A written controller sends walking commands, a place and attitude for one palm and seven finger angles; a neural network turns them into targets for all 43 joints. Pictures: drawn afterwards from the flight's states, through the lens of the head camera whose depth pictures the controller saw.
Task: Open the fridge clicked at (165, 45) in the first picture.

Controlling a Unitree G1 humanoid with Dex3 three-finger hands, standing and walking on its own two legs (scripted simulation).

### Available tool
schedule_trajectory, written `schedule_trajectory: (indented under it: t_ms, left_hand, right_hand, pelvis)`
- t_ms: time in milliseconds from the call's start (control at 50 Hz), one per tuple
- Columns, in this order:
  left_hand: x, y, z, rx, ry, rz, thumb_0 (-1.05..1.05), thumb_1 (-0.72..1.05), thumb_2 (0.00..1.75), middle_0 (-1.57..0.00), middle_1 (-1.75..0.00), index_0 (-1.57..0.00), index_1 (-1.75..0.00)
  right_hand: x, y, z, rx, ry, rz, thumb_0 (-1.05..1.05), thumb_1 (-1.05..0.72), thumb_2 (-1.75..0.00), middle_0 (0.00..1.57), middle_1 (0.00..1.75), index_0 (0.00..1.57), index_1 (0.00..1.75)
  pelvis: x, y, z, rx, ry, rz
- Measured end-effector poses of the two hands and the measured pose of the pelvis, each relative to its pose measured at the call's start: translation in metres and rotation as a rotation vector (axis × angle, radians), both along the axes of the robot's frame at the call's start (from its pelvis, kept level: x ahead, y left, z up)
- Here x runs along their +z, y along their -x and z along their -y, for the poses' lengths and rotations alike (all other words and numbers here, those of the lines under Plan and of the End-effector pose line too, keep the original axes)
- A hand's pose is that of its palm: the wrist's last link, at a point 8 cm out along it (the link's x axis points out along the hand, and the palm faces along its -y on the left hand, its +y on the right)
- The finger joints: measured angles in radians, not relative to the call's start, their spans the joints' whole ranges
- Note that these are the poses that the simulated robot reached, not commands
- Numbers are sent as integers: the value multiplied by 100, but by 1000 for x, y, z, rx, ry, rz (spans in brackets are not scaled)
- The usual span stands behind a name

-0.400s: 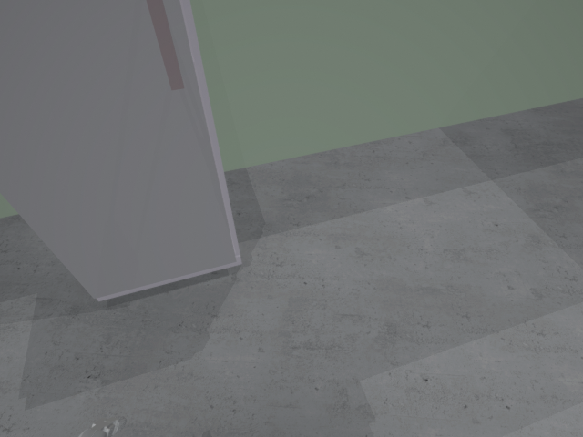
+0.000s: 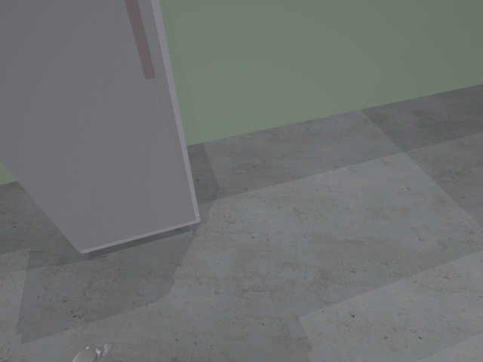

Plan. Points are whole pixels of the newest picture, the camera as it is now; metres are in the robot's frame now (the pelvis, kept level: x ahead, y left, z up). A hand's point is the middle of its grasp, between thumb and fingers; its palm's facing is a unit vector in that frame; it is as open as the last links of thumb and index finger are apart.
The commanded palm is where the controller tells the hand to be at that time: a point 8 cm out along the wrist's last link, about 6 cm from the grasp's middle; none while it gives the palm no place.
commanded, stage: stand and wait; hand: right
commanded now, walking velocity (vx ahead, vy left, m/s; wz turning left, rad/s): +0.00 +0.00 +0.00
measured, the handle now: (138, 28) +0.78 +0.29 +0.20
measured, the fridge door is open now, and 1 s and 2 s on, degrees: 0 0 0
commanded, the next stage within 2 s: look at it before walking up in 0.42 s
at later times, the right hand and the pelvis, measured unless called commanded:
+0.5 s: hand out of the picture +0.07 -0.23 -0.15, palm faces -0.03 +0.94 -0.34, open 7.4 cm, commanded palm none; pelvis -0.01 +0.02 +0.00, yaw +0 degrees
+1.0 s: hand out of the picture +0.06 -0.23 -0.15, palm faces -0.02 +0.94 -0.33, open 7.4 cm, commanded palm none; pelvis -0.01 +0.02 +0.00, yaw +0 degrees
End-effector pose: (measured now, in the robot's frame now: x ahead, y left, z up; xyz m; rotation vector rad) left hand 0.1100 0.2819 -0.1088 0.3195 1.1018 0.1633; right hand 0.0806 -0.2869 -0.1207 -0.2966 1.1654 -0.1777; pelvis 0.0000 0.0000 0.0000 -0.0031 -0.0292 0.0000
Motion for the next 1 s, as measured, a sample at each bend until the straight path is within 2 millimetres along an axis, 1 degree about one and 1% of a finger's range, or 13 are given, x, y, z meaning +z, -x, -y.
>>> schedule_trajectory:
  t_ms: [180,260,340,460,660,1000]
  left_hand:
    - [-5,32,-16,33,-11,-82,0,90,90,-20,-30,-20,-30]
    - [-6,42,-20,43,-11,-102,0,90,90,-20,-30,-20,-30]
    - [-7,48,-23,49,-9,-110,0,90,90,-20,-30,-20,-30]
    - [-8,51,-24,49,-3,-109,0,90,90,-20,-30,-20,-30]
    - [-7,50,-25,47,5,-95,0,90,90,-20,-30,-20,-30]
    - [-7,52,-30,46,0,-107,0,90,90,-20,-30,-20,-30]
  right_hand:
    - [1,21,0,-13,17,-58,0,-90,-90,20,30,20,30]
    - [2,24,-1,-13,22,-64,0,-90,-90,20,30,20,30]
    - [3,23,-3,-10,24,-56,0,-90,-90,20,30,20,30]
    - [5,17,-8,-1,21,-37,0,-90,-90,20,30,20,30]
    - [7,13,-16,7,14,-17,0,-90,-90,20,30,20,30]
    - [5,24,-17,-7,16,-49,0,-90,-90,20,30,20,30]
  pelvis:
    - [2,5,-7,1,0,0]
    - [2,7,-9,2,0,2]
    - [3,9,-12,3,1,5]
    - [3,11,-15,3,1,4]
    - [4,13,-19,6,2,4]
    - [5,13,-22,5,1,3]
